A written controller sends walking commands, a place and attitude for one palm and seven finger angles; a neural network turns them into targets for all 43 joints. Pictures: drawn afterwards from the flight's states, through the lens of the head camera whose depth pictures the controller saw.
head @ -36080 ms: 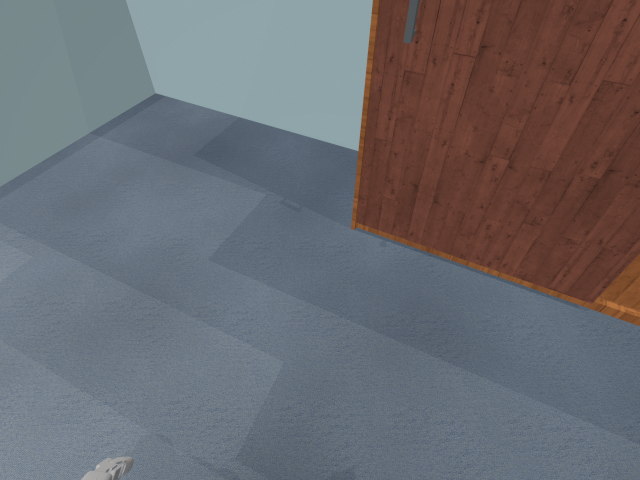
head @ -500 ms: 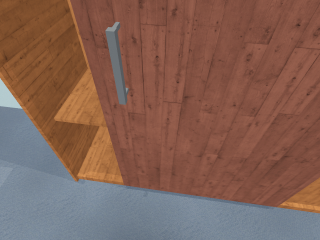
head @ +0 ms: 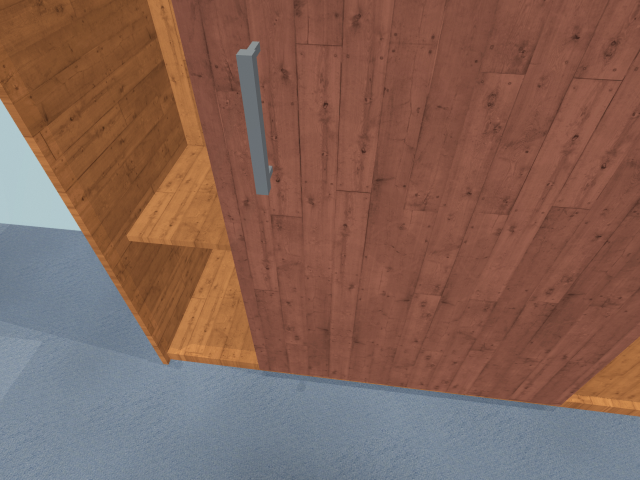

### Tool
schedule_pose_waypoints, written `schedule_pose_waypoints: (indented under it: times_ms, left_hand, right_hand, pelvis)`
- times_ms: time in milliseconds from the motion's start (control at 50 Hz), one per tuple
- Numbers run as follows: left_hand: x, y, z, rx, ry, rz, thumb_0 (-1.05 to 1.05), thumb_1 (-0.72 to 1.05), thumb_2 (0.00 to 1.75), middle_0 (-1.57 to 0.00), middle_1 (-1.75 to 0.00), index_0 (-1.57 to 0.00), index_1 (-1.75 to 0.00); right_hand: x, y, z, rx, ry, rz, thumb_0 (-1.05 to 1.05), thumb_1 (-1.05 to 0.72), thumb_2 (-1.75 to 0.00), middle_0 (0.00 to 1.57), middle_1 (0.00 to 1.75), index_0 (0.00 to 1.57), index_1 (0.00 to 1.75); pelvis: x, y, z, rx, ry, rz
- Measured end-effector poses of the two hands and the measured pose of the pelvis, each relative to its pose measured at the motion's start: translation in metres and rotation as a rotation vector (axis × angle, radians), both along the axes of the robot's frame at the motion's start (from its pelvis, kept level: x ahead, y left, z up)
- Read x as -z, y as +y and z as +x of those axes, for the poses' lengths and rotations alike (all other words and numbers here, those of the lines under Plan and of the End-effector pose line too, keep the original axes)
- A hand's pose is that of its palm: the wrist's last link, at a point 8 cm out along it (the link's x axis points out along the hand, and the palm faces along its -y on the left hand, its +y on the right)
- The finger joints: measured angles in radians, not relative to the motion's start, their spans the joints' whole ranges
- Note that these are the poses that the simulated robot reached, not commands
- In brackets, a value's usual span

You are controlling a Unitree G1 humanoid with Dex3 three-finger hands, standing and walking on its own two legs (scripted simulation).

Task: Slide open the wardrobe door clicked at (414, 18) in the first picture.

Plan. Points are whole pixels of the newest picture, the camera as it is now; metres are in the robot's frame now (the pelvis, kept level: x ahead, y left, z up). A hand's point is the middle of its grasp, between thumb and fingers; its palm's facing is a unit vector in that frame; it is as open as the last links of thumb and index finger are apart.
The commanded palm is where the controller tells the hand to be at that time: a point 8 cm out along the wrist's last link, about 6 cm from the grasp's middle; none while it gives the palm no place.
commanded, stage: look again from close up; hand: left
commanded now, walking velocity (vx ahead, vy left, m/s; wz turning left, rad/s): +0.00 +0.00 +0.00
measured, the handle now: (259, 124) +0.56 +0.13 +0.18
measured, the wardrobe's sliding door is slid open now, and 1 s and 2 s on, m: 0.32 0.32 0.32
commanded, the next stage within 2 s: shuffle to correct the standing spot in 1.12 s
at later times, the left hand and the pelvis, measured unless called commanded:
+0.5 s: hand out of the picture +0.00 +0.15 -0.18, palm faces +0.04 -0.99 -0.16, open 7.4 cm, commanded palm none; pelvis +0.01 -0.01 +0.00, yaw +0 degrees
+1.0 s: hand out of the picture +0.00 +0.15 -0.17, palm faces +0.05 -0.98 -0.17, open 7.4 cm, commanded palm none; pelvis +0.01 -0.01 +0.00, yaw +0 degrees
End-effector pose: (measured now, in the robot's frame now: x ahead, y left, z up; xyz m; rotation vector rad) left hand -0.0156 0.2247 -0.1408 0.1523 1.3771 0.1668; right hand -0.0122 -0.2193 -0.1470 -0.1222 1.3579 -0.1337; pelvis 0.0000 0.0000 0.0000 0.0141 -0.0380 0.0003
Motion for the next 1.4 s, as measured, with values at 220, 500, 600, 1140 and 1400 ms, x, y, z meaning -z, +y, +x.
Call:
schedule_pose_waypoints:
  times_ms: [220,500,600,1140,1400]
  left_hand:
    - [0.003,-0.018,-0.019,-0.023,0.063,-0.035,0.00,0.90,0.90,-0.19,-0.30,-0.20,-0.30]
    - [0.005,-0.027,0.009,-0.011,0.011,-0.044,0.01,0.92,0.90,-0.20,-0.30,-0.20,-0.30]
    - [0.004,-0.023,0.014,-0.016,-0.004,-0.034,0.01,0.92,0.90,-0.20,-0.30,-0.20,-0.30]
    - [0.002,-0.026,0.008,-0.032,0.017,-0.046,0.01,0.91,0.90,-0.19,-0.30,-0.20,-0.30]
    - [0.006,-0.029,0.008,-0.043,0.036,-0.061,0.00,0.90,0.90,-0.19,-0.30,-0.20,-0.30]
  right_hand:
    - [-0.002,-0.002,-0.022,0.018,0.080,0.000,0.01,-0.91,-0.89,0.20,0.30,0.20,0.30]
    - [-0.002,0.003,0.003,0.014,0.036,0.014,0.01,-0.91,-0.89,0.20,0.30,0.20,0.30]
    - [-0.002,0.003,0.010,0.007,0.027,0.015,0.01,-0.91,-0.89,0.20,0.30,0.20,0.30]
    - [-0.004,0.004,0.001,0.005,0.067,0.015,0.01,-0.91,-0.89,0.20,0.30,0.20,0.30]
    - [0.000,0.005,0.001,0.019,0.081,0.016,0.01,-0.91,-0.89,0.20,0.30,0.20,0.30]
  pelvis:
    - [-0.001,-0.005,0.001,-0.002,0.010,-0.002]
    - [-0.002,-0.011,0.008,-0.002,0.005,-0.005]
    - [-0.003,-0.012,0.009,-0.004,0.004,-0.007]
    - [-0.004,-0.010,0.010,-0.009,0.006,-0.007]
    - [0.000,-0.008,0.021,0.013,0.011,-0.010]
